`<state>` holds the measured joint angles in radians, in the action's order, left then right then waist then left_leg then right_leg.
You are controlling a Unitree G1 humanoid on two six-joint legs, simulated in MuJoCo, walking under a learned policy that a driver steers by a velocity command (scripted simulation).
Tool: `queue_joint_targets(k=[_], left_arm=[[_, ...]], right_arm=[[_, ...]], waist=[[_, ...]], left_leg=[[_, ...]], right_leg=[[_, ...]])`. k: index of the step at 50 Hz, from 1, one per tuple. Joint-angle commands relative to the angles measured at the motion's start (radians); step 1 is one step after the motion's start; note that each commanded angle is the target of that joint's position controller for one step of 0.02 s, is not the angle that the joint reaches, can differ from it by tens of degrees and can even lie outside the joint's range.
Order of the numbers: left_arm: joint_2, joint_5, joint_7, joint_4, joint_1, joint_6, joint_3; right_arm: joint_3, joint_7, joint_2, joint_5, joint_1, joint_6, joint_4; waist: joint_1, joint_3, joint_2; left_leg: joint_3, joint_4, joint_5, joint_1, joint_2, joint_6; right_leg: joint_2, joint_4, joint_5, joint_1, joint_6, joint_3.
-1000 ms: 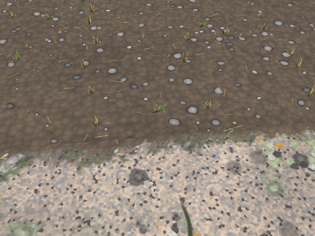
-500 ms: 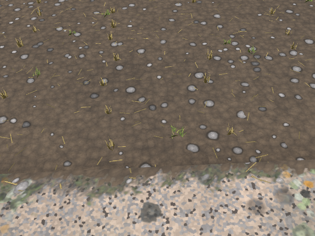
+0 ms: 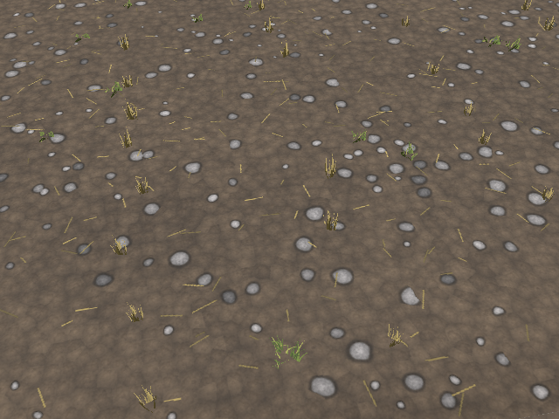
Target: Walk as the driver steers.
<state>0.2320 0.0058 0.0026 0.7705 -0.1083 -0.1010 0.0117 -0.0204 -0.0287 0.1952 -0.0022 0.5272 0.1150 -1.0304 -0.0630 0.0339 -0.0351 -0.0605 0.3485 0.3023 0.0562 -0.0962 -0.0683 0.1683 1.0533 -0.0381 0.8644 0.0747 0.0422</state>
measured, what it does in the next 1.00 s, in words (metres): goes down: right foot, then left foot 0.19 m lower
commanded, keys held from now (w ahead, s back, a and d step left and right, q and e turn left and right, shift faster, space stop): w+shift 0.88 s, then shift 0.12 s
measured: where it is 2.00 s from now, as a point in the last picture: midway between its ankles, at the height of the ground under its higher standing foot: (247, 256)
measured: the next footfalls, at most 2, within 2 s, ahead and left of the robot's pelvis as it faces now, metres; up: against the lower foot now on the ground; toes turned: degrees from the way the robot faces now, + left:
right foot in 0.18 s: +0.37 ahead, -0.14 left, +0.00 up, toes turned -1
left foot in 0.72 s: +0.84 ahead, +0.17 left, -0.19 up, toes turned +7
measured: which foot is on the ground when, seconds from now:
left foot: down 0.00-0.20, up 0.22-0.70, down 0.72-1.00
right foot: up 0.00-0.16, down 0.18-0.72, up 0.74-1.00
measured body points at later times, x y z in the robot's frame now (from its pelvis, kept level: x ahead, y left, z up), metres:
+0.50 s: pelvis +0.44 -0.02 -0.02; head +0.44 -0.02 +0.43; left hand +0.37 +0.22 -0.16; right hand +0.66 -0.26 -0.09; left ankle +0.66 +0.16 -0.68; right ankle +0.33 -0.13 -0.74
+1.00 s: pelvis +0.93 +0.06 -0.20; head +0.95 +0.05 +0.24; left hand +1.17 +0.27 -0.28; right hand +0.84 -0.18 -0.35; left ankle +0.80 +0.16 -0.93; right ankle +1.13 -0.08 -0.88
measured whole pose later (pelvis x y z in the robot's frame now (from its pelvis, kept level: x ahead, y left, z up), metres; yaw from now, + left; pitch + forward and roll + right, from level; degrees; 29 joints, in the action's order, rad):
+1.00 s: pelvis +0.93 +0.06 -0.20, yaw +1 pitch +1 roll +3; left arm 0.23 0.01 -0.01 0.72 -0.01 -0.10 0.02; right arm -0.03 0.01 0.19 -0.01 0.50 0.11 -1.05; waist -0.10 -0.01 -0.04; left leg -0.11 0.46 0.44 0.04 -0.04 -0.01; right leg 0.10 0.82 0.01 0.77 0.02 0.03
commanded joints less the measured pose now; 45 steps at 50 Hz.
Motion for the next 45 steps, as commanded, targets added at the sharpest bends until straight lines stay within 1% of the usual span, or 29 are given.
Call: queue_joint_targets(k=[1,5,7,8,9,10,11,12,13,14,16,17,19,20,21,22,24,32,34,35,36,37,38,39,40,41,42,43,45], left_arm=[[0.033,-0.001,-0.016,-0.060,0.078,-0.019,-0.002],[0.060,0.029,-0.056,-0.134,0.211,-0.039,0.008],[0.173,0.024,-0.065,-0.048,-0.108,-0.039,0.066],[0.231,0.034,-0.058,0.017,-0.341,-0.032,0.097],[0.241,0.035,-0.047,0.061,-0.533,-0.019,0.105],[0.276,0.009,-0.044,0.065,-0.518,-0.011,0.095],[0.193,-0.013,-0.057,0.036,-0.492,-0.019,0.069],[0.119,0.000,-0.053,0.064,-0.483,-0.019,0.063],[0.091,-0.007,-0.057,0.050,-0.388,-0.025,0.053],[0.087,-0.010,-0.065,0.040,-0.284,-0.034,0.050],[0.022,-0.002,-0.063,0.004,-0.143,-0.046,0.023],[0.041,0.010,-0.052,0.006,-0.135,-0.048,0.023],[0.125,0.012,-0.030,0.058,-0.247,-0.041,0.052],[0.164,-0.011,-0.023,0.074,-0.313,-0.046,0.065],[0.126,0.003,-0.006,0.092,-0.367,-0.058,0.056],[0.133,0.008,0.018,0.087,-0.371,-0.060,0.055],[0.115,0.029,0.045,0.089,-0.406,-0.047,0.044],[0.091,0.019,0.046,0.101,-0.468,0.030,0.041],[0.142,0.016,0.033,0.111,-0.424,0.033,0.049],[0.157,0.022,0.026,0.121,-0.370,0.031,0.056],[0.176,0.032,0.007,0.104,-0.229,0.011,0.062],[0.030,-0.001,-0.001,0.047,-0.206,-0.016,0.040],[0.025,0.066,-0.021,0.019,-0.423,-0.040,0.018],[0.051,0.077,-0.025,0.012,-0.377,-0.053,0.008],[0.093,0.079,-0.012,-0.020,-0.232,-0.069,0.025],[0.066,0.079,0.015,-0.035,-0.163,-0.065,0.021],[0.054,0.064,0.023,-0.055,-0.154,-0.039,0.022],[0.064,0.040,0.020,-0.045,-0.143,-0.005,0.019],[0.042,0.019,0.012,-0.065,-0.104,0.023,0.014]], right_arm=[[-0.009,0.024,0.128,-0.016,-0.053,0.032,0.083],[-0.026,0.032,0.196,-0.013,0.010,0.015,0.065],[-0.037,0.033,0.238,0.045,-0.115,-0.006,0.115],[-0.038,0.027,0.234,0.055,-0.174,-0.017,0.130],[-0.037,0.022,0.230,0.027,-0.254,-0.024,0.131],[0.009,0.016,0.043,0.043,-0.058,-0.014,0.115],[0.039,0.004,-0.059,-0.034,0.109,0.027,0.089],[0.008,0.007,0.073,-0.081,-0.085,0.046,0.157],[-0.008,0.015,0.142,-0.081,-0.223,0.048,0.215],[-0.009,0.024,0.131,-0.057,-0.258,0.034,0.230],[-0.018,0.018,0.109,-0.037,-0.206,-0.018,0.232],[-0.017,0.018,0.098,-0.035,-0.195,-0.034,0.234],[-0.006,0.013,0.081,0.008,-0.266,-0.035,0.266],[-0.013,0.008,0.084,0.004,-0.243,-0.029,0.245],[-0.037,-0.002,0.139,-0.019,-0.392,-0.016,0.297],[-0.036,-0.013,0.153,-0.004,-0.469,-0.005,0.325],[-0.019,-0.039,0.088,0.024,-0.534,0.011,0.331],[-0.032,-0.078,0.128,-0.028,-0.617,0.006,0.346],[-0.061,-0.064,0.185,-0.010,-0.370,0.017,0.267],[-0.084,-0.055,0.232,-0.011,-0.135,0.011,0.190],[-0.096,-0.049,0.259,0.016,0.115,0.003,0.125],[-0.071,-0.052,0.249,0.041,0.168,-0.006,0.048],[-0.087,-0.030,0.276,0.040,0.179,0.006,0.094],[-0.108,-0.011,0.280,0.038,0.148,-0.010,0.101],[-0.094,-0.003,0.203,0.025,0.123,-0.006,0.105],[-0.083,0.003,0.208,0.032,0.002,-0.001,0.106],[-0.075,0.013,0.220,0.030,-0.120,0.006,0.116],[-0.045,0.015,0.144,0.030,-0.193,0.015,0.127],[-0.030,0.019,0.137,0.026,-0.289,0.021,0.131]], waist=[[0.031,-0.171,0.027],[0.005,-0.185,0.068],[0.188,0.010,0.130],[0.309,0.090,0.145],[0.412,0.112,0.160],[0.260,0.160,-0.205],[0.161,0.255,-0.421],[0.197,0.130,-0.244],[0.166,0.023,-0.044],[0.110,-0.043,0.060],[0.007,-0.075,0.054],[-0.011,-0.088,0.020],[0.027,-0.085,0.031],[0.037,-0.055,0.081],[0.065,-0.119,0.080],[0.080,-0.134,0.071],[0.119,-0.084,0.017],[0.141,-0.211,-0.022],[0.040,-0.067,-0.051],[-0.070,0.032,-0.059],[-0.266,0.092,0.085],[-0.194,0.037,0.358],[-0.091,0.252,0.539],[-0.125,0.306,0.478],[-0.115,0.287,0.253],[-0.039,0.230,0.138],[0.059,0.082,0.147],[0.100,-0.025,0.091],[0.152,-0.152,0.093]], left_leg=[[0.135,-0.252,-0.174,0.271,0.223,-0.137],[0.086,-0.265,-0.328,0.078,0.263,-0.128],[0.046,-0.018,-1.014,-0.049,0.310,-0.096],[0.028,0.262,-1.204,0.036,0.288,-0.085],[0.033,0.604,-1.095,0.162,0.254,-0.054],[0.052,1.094,-0.090,0.451,0.081,-0.038],[0.263,1.316,0.281,0.681,-0.037,-0.051],[0.261,1.308,0.186,0.794,0.017,-0.082],[0.241,1.231,0.074,0.791,0.074,-0.091],[0.236,1.149,0.021,0.727,0.122,-0.079],[0.253,0.982,-0.051,0.588,0.211,-0.049],[0.236,0.900,-0.040,0.582,0.241,-0.034],[0.182,0.765,-0.109,0.625,0.264,0.000],[0.168,0.793,-0.235,0.637,0.248,0.005],[0.252,0.655,-0.358,0.836,0.295,-0.021],[0.191,0.440,-0.525,0.798,0.261,-0.034],[0.092,0.308,-0.863,0.542,0.197,-0.017],[0.078,0.147,-0.659,0.676,0.247,-0.018],[0.050,0.095,-0.698,0.369,0.231,-0.037],[0.073,0.066,-0.789,0.112,0.253,-0.051],[0.060,-0.040,-0.909,-0.184,0.273,-0.113],[0.098,0.238,-1.078,-0.426,0.315,-0.097],[0.251,0.451,-0.985,-0.788,0.380,-0.167],[0.354,0.326,-0.720,-0.790,0.425,-0.234],[0.445,0.160,-0.291,-0.667,0.464,-0.235],[0.651,-0.012,0.086,-0.417,0.528,-0.267],[0.730,-0.029,-0.026,-0.098,0.587,-0.313],[0.667,-0.058,-0.128,0.134,0.594,-0.299],[0.429,-0.138,-0.292,0.407,0.476,-0.205]], right_leg=[[-0.025,-0.256,-0.240,-0.173,-0.014,-0.058],[-0.103,-0.505,-0.203,-0.306,-0.016,-0.078],[-0.186,-0.254,-0.129,-0.541,0.034,-0.125],[-0.230,-0.178,0.009,-0.785,0.060,-0.146],[-0.156,-0.319,0.136,-0.940,0.110,-0.049],[-0.006,-0.355,0.362,-1.125,0.195,0.197],[0.149,-0.567,0.468,-1.231,0.331,0.699],[0.167,-0.794,0.550,-1.133,0.288,0.783],[0.158,-0.791,0.522,-0.963,0.266,0.684],[0.146,-0.769,0.429,-0.767,0.278,0.589],[0.064,-0.734,0.368,-0.513,0.241,0.399],[0.057,-0.770,0.345,-0.477,0.234,0.349],[0.050,-0.792,0.280,-0.496,0.247,0.308],[0.050,-0.729,0.264,-0.534,0.255,0.278],[0.043,-0.707,0.295,-0.660,0.199,0.272],[-0.014,-0.698,0.359,-0.607,0.159,0.172],[-0.071,-0.644,0.400,-0.487,0.120,0.068],[0.018,-0.375,0.177,-0.839,0.049,0.064],[-0.020,-0.097,-0.141,-0.880,0.033,0.045],[-0.026,0.169,-0.210,-0.813,0.015,0.051],[-0.167,0.690,-0.069,-0.618,-0.048,-0.032],[-0.271,1.061,0.891,-0.150,-0.042,0.041],[-0.241,0.880,0.759,0.150,0.011,0.230],[-0.213,0.817,0.721,0.235,-0.013,0.196],[-0.154,0.616,0.531,0.264,0.021,0.169],[-0.100,0.613,0.410,0.204,0.019,0.095],[-0.045,0.528,0.374,0.134,-0.025,0.102],[0.009,0.455,0.366,0.054,-0.055,0.125],[0.057,0.183,0.325,-0.085,-0.080,0.129]])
